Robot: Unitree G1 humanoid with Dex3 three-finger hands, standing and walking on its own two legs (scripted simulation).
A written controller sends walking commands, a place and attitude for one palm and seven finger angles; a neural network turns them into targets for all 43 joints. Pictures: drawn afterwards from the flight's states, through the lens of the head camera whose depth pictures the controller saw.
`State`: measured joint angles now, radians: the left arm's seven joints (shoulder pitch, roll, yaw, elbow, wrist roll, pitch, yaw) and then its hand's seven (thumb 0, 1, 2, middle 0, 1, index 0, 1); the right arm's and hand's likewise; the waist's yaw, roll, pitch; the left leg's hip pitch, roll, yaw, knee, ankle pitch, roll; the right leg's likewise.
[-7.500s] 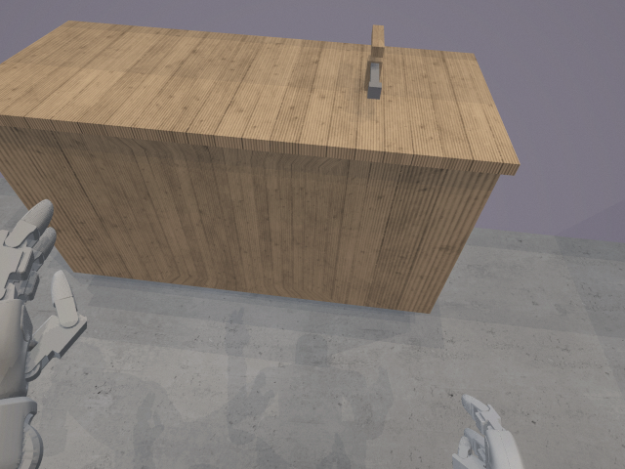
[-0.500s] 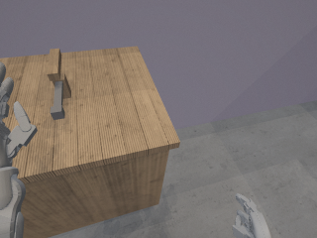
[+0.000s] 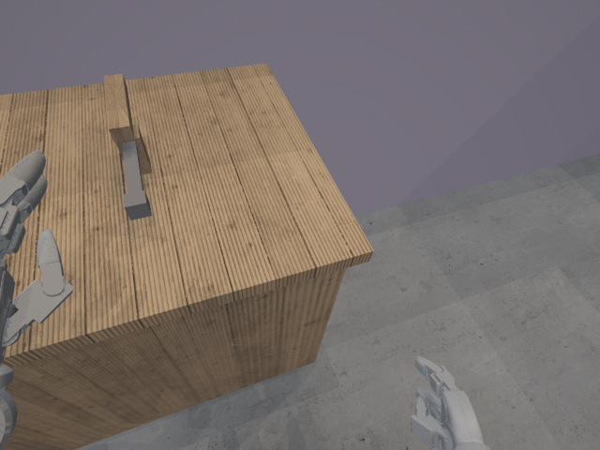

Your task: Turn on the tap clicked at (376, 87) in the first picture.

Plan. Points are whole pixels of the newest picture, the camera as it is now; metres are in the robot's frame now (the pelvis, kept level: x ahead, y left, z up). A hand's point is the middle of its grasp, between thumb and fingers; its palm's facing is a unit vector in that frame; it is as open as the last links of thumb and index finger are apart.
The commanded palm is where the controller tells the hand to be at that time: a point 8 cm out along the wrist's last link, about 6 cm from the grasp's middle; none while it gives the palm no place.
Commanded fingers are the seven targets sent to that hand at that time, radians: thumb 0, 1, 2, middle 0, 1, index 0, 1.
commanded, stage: come to a stop and stand still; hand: left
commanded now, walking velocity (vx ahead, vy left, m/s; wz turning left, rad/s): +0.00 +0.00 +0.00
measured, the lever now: (137, 205) +0.40 +0.26 +0.07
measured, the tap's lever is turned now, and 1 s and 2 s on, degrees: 0 0 0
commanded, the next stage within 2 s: look again from close up in 1.18 s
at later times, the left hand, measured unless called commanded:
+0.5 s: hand (75, 307) +0.20 +0.22 +0.17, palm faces +0.44 -0.83 -0.34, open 7.4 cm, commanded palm +0.14 +0.25 +0.18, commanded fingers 0.00 0.90 0.90 -0.20 -0.30 -0.20 -0.30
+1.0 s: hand (132, 247) +0.27 +0.20 +0.17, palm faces +0.39 -0.84 -0.39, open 7.4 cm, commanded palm +0.21 +0.24 +0.18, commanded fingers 0.00 0.90 0.90 -0.20 -0.30 -0.20 -0.30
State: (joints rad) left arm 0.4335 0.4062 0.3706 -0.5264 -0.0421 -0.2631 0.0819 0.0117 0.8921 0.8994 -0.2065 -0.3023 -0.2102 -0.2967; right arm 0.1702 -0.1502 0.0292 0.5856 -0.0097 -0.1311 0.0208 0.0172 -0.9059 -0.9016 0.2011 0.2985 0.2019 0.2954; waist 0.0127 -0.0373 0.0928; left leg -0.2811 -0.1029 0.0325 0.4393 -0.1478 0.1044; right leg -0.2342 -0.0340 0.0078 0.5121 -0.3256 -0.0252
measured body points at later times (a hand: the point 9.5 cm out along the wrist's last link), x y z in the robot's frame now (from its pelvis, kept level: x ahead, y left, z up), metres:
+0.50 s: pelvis -0.01 -0.03 +0.00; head -0.01 -0.02 +0.45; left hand +0.18 +0.26 +0.19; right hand +0.17 -0.26 -0.07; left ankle +0.05 +0.04 -0.74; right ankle +0.01 -0.16 -0.74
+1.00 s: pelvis +0.06 -0.05 +0.00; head +0.08 -0.04 +0.45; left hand +0.24 +0.24 +0.19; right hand +0.26 -0.27 -0.07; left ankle +0.05 +0.04 -0.74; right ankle +0.01 -0.16 -0.74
